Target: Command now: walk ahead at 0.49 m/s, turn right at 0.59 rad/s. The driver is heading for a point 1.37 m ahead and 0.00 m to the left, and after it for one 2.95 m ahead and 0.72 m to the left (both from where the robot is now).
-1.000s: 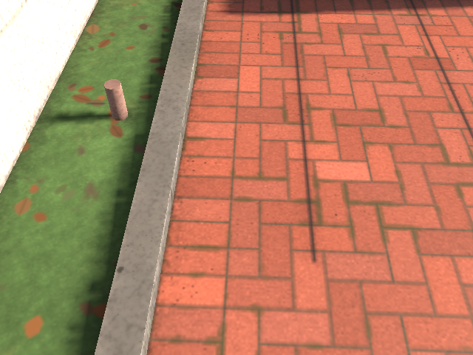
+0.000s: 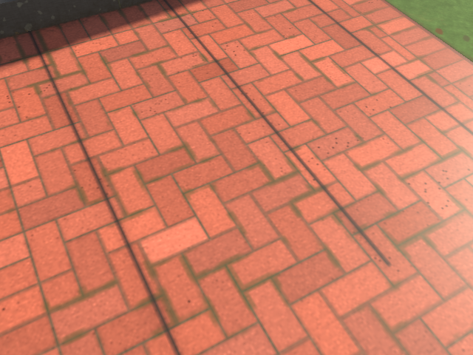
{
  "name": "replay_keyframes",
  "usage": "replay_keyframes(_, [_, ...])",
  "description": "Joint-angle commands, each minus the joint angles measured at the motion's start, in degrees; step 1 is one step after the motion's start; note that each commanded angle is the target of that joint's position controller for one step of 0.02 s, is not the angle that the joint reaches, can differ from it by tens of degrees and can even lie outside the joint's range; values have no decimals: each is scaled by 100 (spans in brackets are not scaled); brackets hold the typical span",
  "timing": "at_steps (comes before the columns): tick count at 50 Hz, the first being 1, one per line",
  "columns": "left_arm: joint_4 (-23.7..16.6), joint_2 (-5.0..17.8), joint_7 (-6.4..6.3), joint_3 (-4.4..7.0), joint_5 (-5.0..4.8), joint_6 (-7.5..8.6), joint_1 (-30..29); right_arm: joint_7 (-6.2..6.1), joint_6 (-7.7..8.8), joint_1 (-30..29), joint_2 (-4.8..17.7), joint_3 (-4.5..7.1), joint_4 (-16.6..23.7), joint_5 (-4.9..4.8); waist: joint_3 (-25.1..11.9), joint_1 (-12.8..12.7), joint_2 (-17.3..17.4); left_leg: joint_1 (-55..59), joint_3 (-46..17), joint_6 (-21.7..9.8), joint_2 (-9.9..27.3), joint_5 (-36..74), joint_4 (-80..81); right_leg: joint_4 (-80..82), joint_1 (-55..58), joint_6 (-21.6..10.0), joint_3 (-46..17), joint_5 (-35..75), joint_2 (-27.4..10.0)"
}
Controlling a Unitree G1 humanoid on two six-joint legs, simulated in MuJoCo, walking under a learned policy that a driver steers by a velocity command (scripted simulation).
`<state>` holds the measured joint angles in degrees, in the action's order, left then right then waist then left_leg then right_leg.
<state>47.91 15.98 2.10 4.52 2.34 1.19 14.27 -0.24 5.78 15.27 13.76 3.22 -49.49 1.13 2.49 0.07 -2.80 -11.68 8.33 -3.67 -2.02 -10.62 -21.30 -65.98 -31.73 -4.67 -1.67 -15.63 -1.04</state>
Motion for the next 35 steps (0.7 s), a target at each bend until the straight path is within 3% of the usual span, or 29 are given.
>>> replay_keyframes(1, [-381, -9, 117, -52, 18, -58, 3, 23, 162, 254, 406, 56, 176, -21, -50, -86, 631, 379, -1151, -678, 1743, 1053, 1343, 126, -754, 58, -186, 534, -358])
replay_keyframes(6, [-738, -157, 225, -191, -36, 13, -1065, 23, 131, 610, 455, 35, 19, -22, 136, 110, 649, 466, -182, -474, 1456, 1775, 1278, 1792, -598, 91, 243, 1637, -279])
replay_keyframes(11, [-922, -134, 209, -260, 12, 56, -1726, -18, 13, 1248, 659, 32, -323, -2, 324, 304, 680, 1190, -30, -496, 1712, 2420, 1115, 2994, -128, -117, 665, 1047, -30])
replay_keyframes(13, [-848, -40, 143, -228, 63, 90, -1555, -40, -71, 1332, 790, 40, -447, -1, 164, 159, 796, 1572, 80, -467, 1779, 4026, 476, 3268, 355, -310, 834, 431, 252])
replay_keyframes(14, [-694, 33, 107, -187, 78, 127, -1121, -48, -120, 1355, 857, 42, -504, -4, -105, -48, 849, 1666, 158, -433, 1768, 4753, -187, 3471, 908, -430, 883, 269, 442])
replay_keyframes(15, [-376, 145, 58, -120, 118, 196, -257, -54, -171, 1333, 856, 21, -523, -44, -583, -430, 727, 1381, 359, -331, 1634, 4718, -1216, 3928, 2050, -569, 910, 537, 606])
replay_keyframes(16, [-95, 497, -21, 4, 206, 243, 706, -52, -167, 1251, 728, -33, -389, -79, -1215, -825, 516, 255, 363, -219, 1490, 3269, -2561, 3882, 3649, -812, 95, 363, -88])
replay_keyframes(17, [-27, 1127, -117, 149, 225, 240, 1234, 77, -126, 1537, 61, -190, -46, -224, -2061, -730, -878, -2137, 420, 97, 583, -973, -4789, 4099, 5660, -1575, -2749, 302, -2088])
replay_keyframes(18, [-6, 1139, -176, 188, -24, 160, 1353, 37, -130, 1138, 681, 7, -43, -168, -2174, -828, -392, -2670, -512, 106, 257, -1936, -5662, 4686, 5387, -1707, -3654, 987, -2311])
replay_keyframes(19, [48, 966, -197, 141, -105, 165, 868, 45, -99, 591, 682, 29, 135, -164, -1284, -620, -139, -3020, -831, 28, 583, -1375, -5569, 4717, 4746, -1492, -2500, 1598, -1958])
replay_keyframes(20, [58, 620, -180, 61, -124, 216, 521, 61, -50, 463, 538, -19, 132, -159, -772, -416, 44, -2828, -869, 9, 732, -1022, -5135, 4883, 3929, -1273, -1895, 2047, -1692])
replay_keyframes(21, [69, 394, -170, 1, -129, 262, 263, 70, -93, 525, 467, -13, 37, -89, -465, -169, 174, -2509, -892, 28, 865, -859, -4721, 5067, 3339, -1019, -1437, 2226, -1412])
replay_keyframes(22, [109, 206, -173, -57, -157, 301, 109, 89, -197, 708, 380, -22, -36, 22, -352, 50, 87, -2140, -899, 87, 908, -783, -4473, 5249, 2876, -874, -1110, 2244, -1196])
replay_keyframes(23, [138, 133, -172, -87, -154, 345, 97, 122, -288, 844, 278, -28, -114, 73, -350, 139, 40, -1908, -874, 131, 881, -729, -4344, 5387, 2654, -847, -949, 2244, -1118])
replay_keyframes(26, [350, 283, -166, -62, -211, 454, 393, 211, -395, 535, 199, -7, -30, 117, -114, 204, 11, -2117, -754, 239, 897, -318, -3974, 5750, 2440, -912, -674, 2247, -994])
replay_keyframes(29, [525, 259, -160, -87, -194, 458, 700, 223, -405, -254, 240, -5, 216, 90, 193, 57, -22, -2607, -686, 334, 968, 379, -3259, 5935, 2524, -867, -461, 2209, -888])
replay_keyframes(35, [825, 377, -191, -114, -149, 460, 1257, 229, -363, -1390, 222, -87, 557, 24, 366, -262, -64, -2491, -465, 198, 719, 1111, -1780, 5879, 3099, -730, -192, 2570, -940])
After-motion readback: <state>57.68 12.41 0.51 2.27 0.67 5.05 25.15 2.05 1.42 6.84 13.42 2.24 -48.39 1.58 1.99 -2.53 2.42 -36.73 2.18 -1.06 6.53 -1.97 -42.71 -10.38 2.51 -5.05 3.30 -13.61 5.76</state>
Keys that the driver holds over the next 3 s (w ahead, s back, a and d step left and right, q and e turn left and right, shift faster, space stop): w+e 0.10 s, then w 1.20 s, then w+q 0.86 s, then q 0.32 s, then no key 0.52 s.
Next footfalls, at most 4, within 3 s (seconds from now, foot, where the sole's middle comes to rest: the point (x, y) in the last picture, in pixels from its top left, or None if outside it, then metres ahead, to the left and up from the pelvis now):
0.32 right None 0.31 -0.13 -0.78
0.86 left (239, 295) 0.65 0.00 -0.78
1.40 right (308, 221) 0.91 -0.23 -0.78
1.96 left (250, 161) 1.18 -0.04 -0.78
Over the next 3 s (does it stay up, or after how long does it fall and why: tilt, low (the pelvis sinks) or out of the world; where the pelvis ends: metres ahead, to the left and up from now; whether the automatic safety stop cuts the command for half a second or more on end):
stays up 1.32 -0.05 0.00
